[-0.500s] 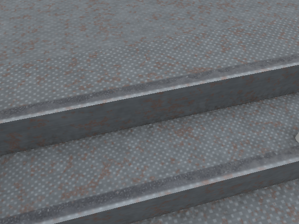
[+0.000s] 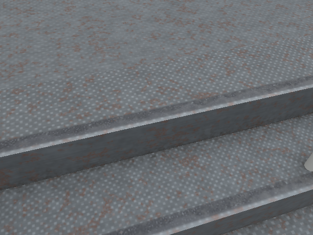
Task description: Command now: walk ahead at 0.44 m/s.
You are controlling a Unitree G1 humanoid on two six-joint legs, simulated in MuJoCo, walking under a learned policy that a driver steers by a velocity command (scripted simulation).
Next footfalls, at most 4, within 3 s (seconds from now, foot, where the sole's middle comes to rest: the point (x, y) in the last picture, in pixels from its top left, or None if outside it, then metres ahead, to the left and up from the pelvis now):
0.20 right None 0.24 -0.08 -0.60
0.76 left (105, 219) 0.45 0.15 -0.43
1.28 right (166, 93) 0.83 -0.06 -0.26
1.90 left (89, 48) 1.11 0.23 -0.26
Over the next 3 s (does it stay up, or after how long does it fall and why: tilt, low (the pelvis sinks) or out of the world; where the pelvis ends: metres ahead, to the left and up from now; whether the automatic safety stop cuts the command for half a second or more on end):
stays up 1.34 0.25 0.51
